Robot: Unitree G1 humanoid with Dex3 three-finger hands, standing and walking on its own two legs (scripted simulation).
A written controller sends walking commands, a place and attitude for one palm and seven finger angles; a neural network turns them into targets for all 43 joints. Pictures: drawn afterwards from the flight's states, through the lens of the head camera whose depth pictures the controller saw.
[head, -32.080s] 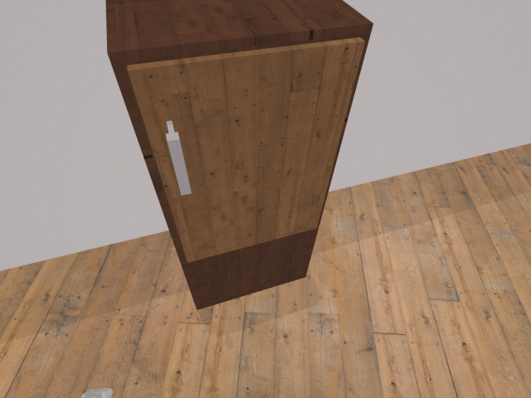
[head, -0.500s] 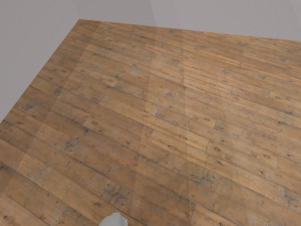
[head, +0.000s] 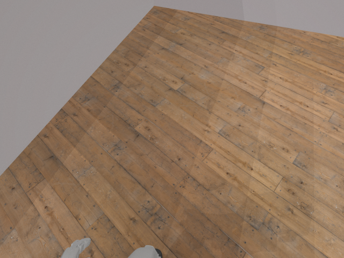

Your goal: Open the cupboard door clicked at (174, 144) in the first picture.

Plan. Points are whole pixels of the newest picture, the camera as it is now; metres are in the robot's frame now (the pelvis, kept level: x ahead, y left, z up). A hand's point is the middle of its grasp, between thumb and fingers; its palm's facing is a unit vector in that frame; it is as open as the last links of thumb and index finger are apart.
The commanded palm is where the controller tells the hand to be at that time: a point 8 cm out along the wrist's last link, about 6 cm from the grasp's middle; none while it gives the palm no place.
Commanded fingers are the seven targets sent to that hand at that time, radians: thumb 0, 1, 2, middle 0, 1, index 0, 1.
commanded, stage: turn to face it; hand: left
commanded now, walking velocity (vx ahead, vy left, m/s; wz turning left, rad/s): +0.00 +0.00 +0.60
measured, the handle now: out of the picture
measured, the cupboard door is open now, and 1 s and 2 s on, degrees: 44 44 44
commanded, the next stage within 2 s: none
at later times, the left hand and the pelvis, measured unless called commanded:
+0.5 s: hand out of the picture +0.00 +0.22 -0.17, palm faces +0.35 -0.90 -0.25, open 7.4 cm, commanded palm none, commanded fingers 0.00 0.90 0.90 -0.20 -0.30 -0.20 -0.30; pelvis +0.02 +0.00 +0.00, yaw +19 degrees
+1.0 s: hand out of the picture +0.04 +0.17 -0.14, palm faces +0.55 -0.79 -0.26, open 7.4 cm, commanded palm none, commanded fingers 0.00 0.90 0.90 -0.20 -0.30 -0.20 -0.30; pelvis +0.07 -0.04 +0.01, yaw +37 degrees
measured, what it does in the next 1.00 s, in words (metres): steps on the spot, turning left: left foot, then right foot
